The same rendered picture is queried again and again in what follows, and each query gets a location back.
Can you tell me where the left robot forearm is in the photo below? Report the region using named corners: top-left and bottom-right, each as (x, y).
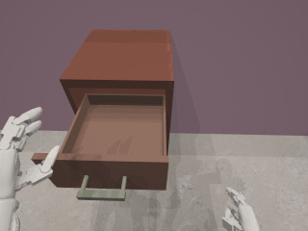
top-left (0, 198), bottom-right (21, 231)

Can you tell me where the handle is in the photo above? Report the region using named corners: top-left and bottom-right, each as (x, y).
top-left (76, 175), bottom-right (127, 201)

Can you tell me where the left robot hand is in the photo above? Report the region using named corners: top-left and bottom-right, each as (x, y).
top-left (0, 107), bottom-right (60, 199)

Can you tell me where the drawer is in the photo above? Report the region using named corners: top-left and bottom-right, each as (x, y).
top-left (31, 93), bottom-right (169, 191)

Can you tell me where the right robot hand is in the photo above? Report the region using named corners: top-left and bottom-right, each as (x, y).
top-left (222, 187), bottom-right (260, 231)

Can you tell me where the cabinet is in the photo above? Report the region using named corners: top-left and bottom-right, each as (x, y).
top-left (59, 29), bottom-right (174, 155)

